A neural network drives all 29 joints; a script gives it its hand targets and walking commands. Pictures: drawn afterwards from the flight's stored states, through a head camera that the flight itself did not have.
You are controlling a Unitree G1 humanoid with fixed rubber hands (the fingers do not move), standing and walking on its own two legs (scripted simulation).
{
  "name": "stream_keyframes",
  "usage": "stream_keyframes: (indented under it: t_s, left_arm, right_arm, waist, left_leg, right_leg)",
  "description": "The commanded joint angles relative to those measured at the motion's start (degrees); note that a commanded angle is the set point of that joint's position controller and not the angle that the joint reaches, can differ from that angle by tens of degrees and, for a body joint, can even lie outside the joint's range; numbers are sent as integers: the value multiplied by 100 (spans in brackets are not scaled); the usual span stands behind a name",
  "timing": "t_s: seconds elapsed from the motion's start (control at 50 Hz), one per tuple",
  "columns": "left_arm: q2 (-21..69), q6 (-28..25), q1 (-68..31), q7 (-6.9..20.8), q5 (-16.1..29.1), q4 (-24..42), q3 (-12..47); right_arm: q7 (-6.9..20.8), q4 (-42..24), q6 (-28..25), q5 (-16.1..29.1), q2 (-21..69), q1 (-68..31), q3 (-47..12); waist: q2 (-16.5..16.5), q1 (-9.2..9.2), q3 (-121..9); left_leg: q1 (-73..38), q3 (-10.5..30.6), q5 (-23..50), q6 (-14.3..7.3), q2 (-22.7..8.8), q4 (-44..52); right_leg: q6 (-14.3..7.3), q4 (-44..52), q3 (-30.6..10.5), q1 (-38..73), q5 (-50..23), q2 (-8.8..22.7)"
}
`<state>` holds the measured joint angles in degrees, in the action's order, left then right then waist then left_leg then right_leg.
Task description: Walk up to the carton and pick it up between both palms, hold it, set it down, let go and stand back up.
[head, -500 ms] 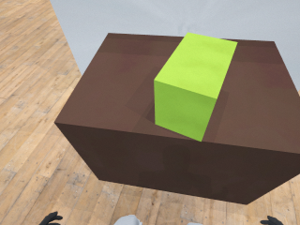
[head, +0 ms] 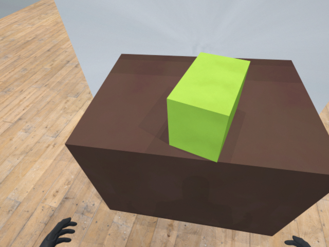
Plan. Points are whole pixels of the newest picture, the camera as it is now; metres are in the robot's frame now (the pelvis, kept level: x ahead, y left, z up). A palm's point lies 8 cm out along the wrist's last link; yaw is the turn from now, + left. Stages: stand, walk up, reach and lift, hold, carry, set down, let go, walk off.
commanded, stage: walk up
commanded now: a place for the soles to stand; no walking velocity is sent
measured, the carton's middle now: (208, 104) +0.56 -0.10 +0.02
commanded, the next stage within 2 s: none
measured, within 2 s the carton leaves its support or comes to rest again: neither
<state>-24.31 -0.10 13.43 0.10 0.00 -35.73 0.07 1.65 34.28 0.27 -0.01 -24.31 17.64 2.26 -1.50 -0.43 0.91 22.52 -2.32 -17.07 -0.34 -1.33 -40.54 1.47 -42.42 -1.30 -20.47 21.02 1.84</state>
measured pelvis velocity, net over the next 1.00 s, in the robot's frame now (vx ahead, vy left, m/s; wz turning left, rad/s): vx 0.00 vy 0.00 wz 0.00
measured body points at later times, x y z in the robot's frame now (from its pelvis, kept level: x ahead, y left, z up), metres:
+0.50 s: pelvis -0.01 +0.00 +0.01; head +0.00 -0.01 +0.46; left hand +0.12 +0.31 -0.07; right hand +0.12 -0.30 -0.08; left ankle +0.05 +0.12 -0.71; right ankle +0.02 -0.13 -0.71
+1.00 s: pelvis +0.00 +0.00 +0.01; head +0.00 -0.01 +0.46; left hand +0.12 +0.31 -0.07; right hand +0.12 -0.30 -0.08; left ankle +0.05 +0.13 -0.71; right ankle +0.02 -0.13 -0.71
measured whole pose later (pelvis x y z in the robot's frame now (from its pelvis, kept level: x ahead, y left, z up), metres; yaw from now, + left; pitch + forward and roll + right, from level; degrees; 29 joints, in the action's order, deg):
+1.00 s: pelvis +0.00 +0.00 +0.01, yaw +0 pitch +0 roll +0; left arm -23.3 -0.5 15.6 1.0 0.0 -36.6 0.1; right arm 1.7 34.3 -0.2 0.0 -23.2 17.6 2.3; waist -1.5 -0.4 0.0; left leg 22.3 -2.4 -13.9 -0.3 -1.3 -35.7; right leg 1.7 -37.2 -1.3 -20.2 17.6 1.8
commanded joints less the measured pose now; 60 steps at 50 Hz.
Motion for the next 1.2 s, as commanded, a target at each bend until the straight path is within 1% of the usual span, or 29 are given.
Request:
stream_keyframes:
  t_s: [0.0,0.02,0.08,0.1,0.12,0.14,0.16,0.18,0.22,0.26,0.42,0.44,0.48,0.5,0.56,0.6,0.64,0.7,0.72,0.8,0.82,0.84,0.9,1.02,1.04,1.1,1.12,1.16,1.18]
  left_arm:
    - [-1146,-147,-176,-26,111,71,-360]
    - [-1199,-164,-236,-15,86,40,-357]
    - [-1163,-201,-186,13,113,34,-357]
    - [-1199,-206,-162,12,100,-4,-368]
    - [-1126,-209,-117,4,110,25,-351]
    - [-1129,-229,-240,22,99,45,-355]
    - [-1154,-224,-144,27,116,54,-389]
    - [-1080,-238,-147,16,123,20,-338]
    - [-1037,-258,-65,29,103,33,-335]
    - [-1094,-269,-124,31,105,29,-336]
    - [-1069,-271,14,35,96,65,-306]
    - [-1103,-284,78,19,92,42,-310]
    - [-1119,-268,-43,22,103,74,-292]
    - [-1059,-275,107,23,129,98,-313]
    - [-1099,-268,-4,5,75,81,-307]
    - [-1032,-237,16,9,97,78,-284]
    - [-1031,-259,-15,5,75,88,-305]
    - [-1089,-246,50,-2,69,110,-313]
    - [-1020,-257,-18,4,81,82,-315]
    - [-1054,-233,57,16,54,80,-348]
    - [-1043,-239,71,16,57,120,-341]
    - [-1008,-235,15,33,75,139,-290]
    - [-1037,-239,29,14,55,65,-314]
    - [-1021,-251,37,14,71,94,-303]
    - [-1080,-246,110,2,61,88,-345]
    - [-982,-258,39,13,42,109,-291]
    - [-1005,-265,11,13,63,71,-286]
    - [-1078,-270,-61,7,58,149,-324]
    - [-1067,-268,-14,15,38,135,-310]
  right_arm:
    - [-98,-82,-208,-24,-1092,-701,211]
    - [-84,-96,-210,3,-1076,-671,233]
    - [-57,-65,-217,-39,-1136,-721,269]
    - [-46,-54,-217,-54,-1135,-657,280]
    - [-45,-79,-227,-30,-1087,-673,254]
    - [-46,-99,-231,-37,-1140,-675,269]
    - [-42,-79,-255,-27,-1099,-686,241]
    - [-48,-82,-260,-15,-1099,-559,262]
    - [-33,-122,-263,-56,-1120,-742,276]
    - [-31,-52,-257,-34,-1074,-655,256]
    - [-45,-77,-259,-46,-1041,-694,241]
    - [-35,-62,-266,-40,-1030,-642,238]
    - [-46,-42,-271,-12,-1042,-605,240]
    - [-56,-67,-276,-18,-1055,-579,259]
    - [-64,-112,-267,-25,-976,-588,280]
    - [-59,-100,-255,-16,-1062,-578,274]
    - [-56,-105,-249,-37,-1000,-596,261]
    - [-51,-133,-227,-18,-1035,-642,285]
    - [-60,-143,-244,-36,-1035,-631,264]
    - [-46,-106,-228,-49,-1104,-590,287]
    - [-47,-173,-236,-32,-1075,-618,299]
    - [-47,-222,-253,-70,-1040,-701,289]
    - [-49,-165,-253,-61,-981,-589,265]
    - [-53,-131,-257,-33,-1021,-546,276]
    - [-50,-207,-248,-29,-1022,-592,280]
    - [-47,-180,-246,-42,-1001,-650,281]
    - [-54,-132,-246,-47,-976,-567,251]
    - [-49,-86,-229,-51,-996,-537,278]
    - [-55,-161,-231,-78,-1002,-568,307]
  waist:
    - [180,17,-357]
    - [192,112,-312]
    - [79,54,-210]
    - [212,95,-286]
    - [65,87,-154]
    - [263,128,-139]
    - [126,107,-266]
    - [124,160,-292]
    - [129,57,-346]
    - [248,124,-391]
    - [107,84,-458]
    - [320,63,-532]
    - [286,110,-510]
    - [82,54,-702]
    - [439,114,-658]
    - [182,110,-476]
    - [422,105,-603]
    - [99,104,-548]
    - [142,72,-592]
    - [211,19,-562]
    - [217,86,-560]
    - [-24,64,-515]
    - [316,87,-591]
    - [51,133,-553]
    - [310,106,-581]
    - [157,113,-468]
    - [184,113,-631]
    - [576,132,-540]
    - [495,156,-670]
  left_leg:
    - [-959,851,-389,-299,-899,1310]
    - [-922,863,-730,-268,-854,1408]
    - [-762,891,-1083,-280,-892,1610]
    - [-858,915,-1157,-240,-886,1545]
    - [-761,926,-1384,-272,-878,1581]
    - [-765,862,-1291,-243,-867,1625]
    - [-993,987,-1277,-293,-916,1713]
    - [-900,966,-1286,-282,-935,1758]
    - [-1007,913,-1130,-285,-900,1618]
    - [-1002,870,-1039,-281,-870,1573]
    - [-1143,785,-688,-241,-870,1531]
    - [-1001,822,-643,-250,-880,1445]
    - [-1177,683,-131,-196,-791,1375]
    - [-1279,636,219,-242,-835,1331]
    - [-1367,659,260,-204,-841,1217]
    - [-1195,736,-36,-265,-877,1282]
    - [-1194,701,42,-236,-861,1319]
    - [-1182,730,-54,-233,-875,1372]
    - [-1134,872,86,-259,-927,1449]
    - [-1098,772,-469,-250,-885,1529]
    - [-1078,721,-408,-246,-878,1478]
    - [-1019,749,-390,-253,-847,1472]
    - [-1115,722,-370,-231,-848,1446]
    - [-1165,711,-42,-242,-852,1408]
    - [-1122,753,-217,-257,-888,1384]
    - [-1158,677,-323,-217,-824,1434]
    - [-1135,705,-226,-215,-823,1404]
    - [-1321,632,-43,-178,-759,1277]
    - [-1463,612,-17,-166,-781,1210]
  right_leg:
    - [-402,1359,-822,65,-487,506]
    - [-407,1368,-744,-43,-417,464]
    - [-412,1446,-701,-17,-32,412]
    - [-417,1532,-719,-17,52,417]
    - [-416,1606,-808,-122,83,459]
    - [-418,1632,-797,-160,49,442]
    - [-363,1510,-697,-232,2,381]
    - [-403,1519,-682,-61,-6,335]
    - [-426,1583,-744,-52,-294,382]
    - [-433,1601,-839,-23,-273,464]
    - [-378,1592,-753,-24,-512,413]
    - [-378,1626,-777,202,-668,455]
    - [-361,1486,-706,155,-991,471]
    - [-342,1356,-658,227,-1132,450]
    - [-374,1447,-708,37,-1046,509]
    - [-379,1463,-712,58,-995,454]
    - [-388,1577,-711,203,-919,460]
    - [-353,1426,-705,63,-1040,445]
    - [-382,1370,-605,188,-992,368]
    - [-352,1455,-617,199,-660,378]
    - [-331,1482,-646,144,-748,446]
    - [-348,1450,-642,119,-845,419]
    - [-336,1580,-671,200,-720,470]
    - [-339,1432,-613,146,-1003,398]
    - [-350,1549,-636,186,-901,403]
    - [-339,1579,-740,0,-775,434]
    - [-365,1558,-708,239,-803,447]
    - [-337,1643,-771,-2,-714,481]
    - [-347,1662,-781,-67,-697,529]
